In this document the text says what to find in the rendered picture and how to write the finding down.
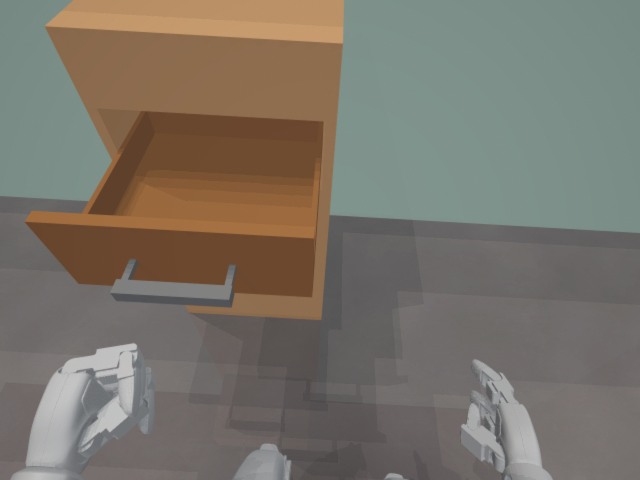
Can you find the cabinet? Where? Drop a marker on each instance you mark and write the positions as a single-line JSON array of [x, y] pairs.
[[278, 59]]

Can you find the handle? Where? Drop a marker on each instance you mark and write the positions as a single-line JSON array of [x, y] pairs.
[[128, 290]]

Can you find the left robot thigh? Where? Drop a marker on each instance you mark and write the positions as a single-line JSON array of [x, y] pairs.
[[264, 465]]

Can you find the right robot hand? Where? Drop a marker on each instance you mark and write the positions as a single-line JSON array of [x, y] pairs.
[[508, 435]]

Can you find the drawer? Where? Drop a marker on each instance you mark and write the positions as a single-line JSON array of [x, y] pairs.
[[188, 194]]

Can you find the robot left shin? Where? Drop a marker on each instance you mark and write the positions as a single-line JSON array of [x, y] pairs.
[[269, 447]]

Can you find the left robot hand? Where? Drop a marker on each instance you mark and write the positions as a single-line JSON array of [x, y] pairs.
[[62, 434]]

